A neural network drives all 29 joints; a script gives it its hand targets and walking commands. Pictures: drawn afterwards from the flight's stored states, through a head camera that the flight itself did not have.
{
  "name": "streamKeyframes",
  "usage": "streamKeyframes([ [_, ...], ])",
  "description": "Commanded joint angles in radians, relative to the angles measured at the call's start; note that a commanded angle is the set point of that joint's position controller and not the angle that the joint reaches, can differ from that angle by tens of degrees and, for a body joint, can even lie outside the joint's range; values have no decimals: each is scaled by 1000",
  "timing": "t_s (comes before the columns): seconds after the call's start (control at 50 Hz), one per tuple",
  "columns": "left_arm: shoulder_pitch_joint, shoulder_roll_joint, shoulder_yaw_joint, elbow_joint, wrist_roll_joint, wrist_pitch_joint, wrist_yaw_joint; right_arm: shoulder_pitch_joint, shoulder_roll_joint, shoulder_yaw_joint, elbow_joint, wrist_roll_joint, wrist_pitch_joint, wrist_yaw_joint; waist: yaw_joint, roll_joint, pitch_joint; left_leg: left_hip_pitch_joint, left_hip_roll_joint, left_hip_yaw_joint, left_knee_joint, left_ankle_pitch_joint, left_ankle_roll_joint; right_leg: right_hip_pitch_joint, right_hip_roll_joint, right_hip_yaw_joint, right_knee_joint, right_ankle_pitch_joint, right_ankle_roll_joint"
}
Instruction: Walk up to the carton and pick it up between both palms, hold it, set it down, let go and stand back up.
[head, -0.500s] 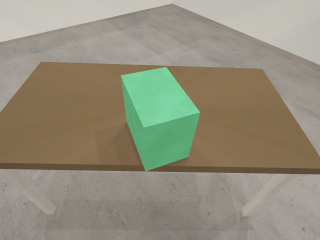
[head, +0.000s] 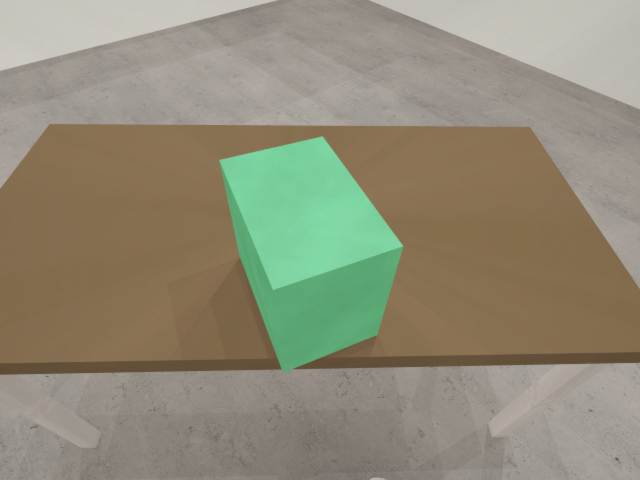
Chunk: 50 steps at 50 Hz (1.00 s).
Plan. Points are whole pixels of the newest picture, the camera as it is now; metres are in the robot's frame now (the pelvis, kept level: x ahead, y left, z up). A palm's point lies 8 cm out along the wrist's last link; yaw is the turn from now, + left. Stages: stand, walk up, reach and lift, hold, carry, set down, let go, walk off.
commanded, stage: walk up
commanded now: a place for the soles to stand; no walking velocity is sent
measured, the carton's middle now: (303, 252) +0.45 +0.02 +0.00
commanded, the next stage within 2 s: reach and lift in 1.32 s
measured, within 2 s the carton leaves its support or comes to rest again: neither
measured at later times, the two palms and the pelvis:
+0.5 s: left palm out of the picture +0.12 +0.28 -0.10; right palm out of the picture +0.15 -0.22 -0.08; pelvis +0.03 +0.03 +0.02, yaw -7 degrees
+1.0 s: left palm (110, 468) +0.19 +0.26 -0.09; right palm out of the picture +0.04 -0.23 -0.11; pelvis +0.02 +0.04 +0.01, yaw -14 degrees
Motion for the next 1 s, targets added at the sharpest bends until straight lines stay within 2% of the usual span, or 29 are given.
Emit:
streamKeyframes([
  [0.0, 103, 217, 63, -66, 2, 18, 42, -51, -113, -35, -158, -8, -11, -11, 55, -91, -62, -282, 32, -20, 226, -33, -6, 162, -372, 524, -414, 80, -264],
  [0.02, 60, 201, 52, -71, 3, 20, 44, -52, -105, -35, -155, -11, -14, -10, 35, -100, -48, -247, 62, -21, 131, -20, -11, 107, -339, 448, -393, 141, -234],
  [0.04, 33, 192, 45, -74, 4, 21, 42, -44, -90, -33, -149, -9, -19, -7, 24, -124, -60, -194, 70, -3, 22, -19, -20, 82, -301, 377, -366, 210, -206],
  [0.08, 11, 195, 39, -72, 0, 23, 36, -26, -68, -27, -132, 1, -25, 0, 17, -184, -107, -97, 56, 54, -163, 18, -30, 83, -257, 301, -296, 377, -174],
  [0.1, -8, 198, 34, -74, -8, 25, 32, -12, -71, -27, -126, 2, -27, 1, -3, -191, -135, -17, 50, 67, -260, 118, -22, 63, -242, 278, -250, 414, -149],
  [0.12, -45, 202, 26, -82, -21, 26, 26, 2, -88, -31, -123, 3, -32, 0, -33, -176, -160, 82, 48, 68, -373, 272, -6, 9, -230, 259, -207, 393, -110],
  [0.14, -71, 199, 17, -93, -35, 28, 17, -10, -124, -37, -129, 0, -38, -2, -48, -132, -169, 151, 67, 26, -467, 413, 16, -68, -213, 245, -181, 292, -61],
  [0.16, -60, 160, 7, -106, -52, 29, 5, -77, -184, -47, -152, -8, -44, -5, -29, -9, -170, 118, 181, -164, -555, 345, 69, -113, -138, 185, -124, 99, -3],
  [0.18, -31, 135, 11, -95, -59, 41, 9, -166, -236, -60, -159, 18, -44, -4, 14, 61, -143, -106, 303, -284, -624, 292, 157, 51, -14, 98, -26, -97, 44],
  [0.2, -30, 142, 22, -77, -48, 49, 11, -205, -215, -54, -155, 29, -43, -2, 24, 47, -90, -195, 291, -235, -643, 277, 183, 129, -1, 124, -21, -100, 40],
  [0.26, -19, 152, 32, -61, -36, 29, -3, -256, -182, -30, -162, 27, -44, 1, 32, 73, -60, -161, 212, -80, -604, 298, 102, 129, -28, 164, -148, 64, 29],
  [0.3, -10, 162, 36, -53, -37, 14, -7, -250, -170, -26, -153, 28, -41, 4, 20, 84, -109, -78, 185, -29, -576, 328, 79, 115, -41, 193, -166, 139, 20],
  [0.4, -14, 162, 37, -57, -36, 5, -2, -277, -156, -21, -146, 28, -40, 8, 12, 55, -153, 20, 189, 32, -556, 393, 87, 92, -42, 210, -168, 228, 22],
  [0.56, -1, 180, 49, -74, -34, 6, 1, -299, -165, -22, -132, 25, -26, 9, 14, 1, -154, 42, 180, 99, -523, 335, 90, 63, -40, 262, -160, 259, 4],
  [0.62, 1, 191, 54, -82, -35, 7, 3, -295, -165, -22, -128, 22, -23, 9, 17, -26, -160, 59, 160, 113, -489, 314, 84, 40, -51, 307, -175, 253, -12],
  [0.72, -21, 213, 55, -94, -35, 13, 9, -249, -150, -22, -124, 21, -23, 6, 6, -100, -167, 104, 100, 110, -427, 263, 57, -25, -94, 436, -264, 203, -53],
  [0.76, -33, 206, 51, -96, -34, 16, 11, -229, -154, -24, -120, 20, -29, 5, 3, -99, -171, 115, 107, 98, -450, 273, 60, -30, -82, 427, -256, 202, -46],
  [0.8, -43, 192, 47, -98, -33, 19, 11, -217, -168, -27, -115, 19, -36, 4, 4, -81, -172, 109, 139, 91, -492, 298, 74, -17, -46, 371, -205, 212, -23],
  [0.84, -38, 172, 46, -98, -31, 23, 9, -216, -189, -31, -112, 17, -38, 4, 12, -40, -168, 67, 205, 76, -552, 304, 102, 24, 5, 286, -115, 205, 6],
  [0.88, -39, 163, 47, -102, -26, 27, 7, -227, -204, -33, -111, 17, -36, 3, 19, -11, -135, 6, 261, 81, -584, 305, 127, 53, 24, 235, -71, 179, 23],
  [0.92, -34, 167, 52, -104, -27, 26, 4, -233, -210, -34, -113, 17, -30, 4, 22, 13, -114, -26, 264, 103, -579, 285, 129, 67, 24, 232, -68, 168, 22],
  [0.98, -30, 182, 60, -102, -30, 23, 4, -229, -208, -34, -114, 17, -21, 6, 21, 22, -114, -24, 235, 125, -547, 237, 114, 64, 14, 265, -85, 174, 8],
])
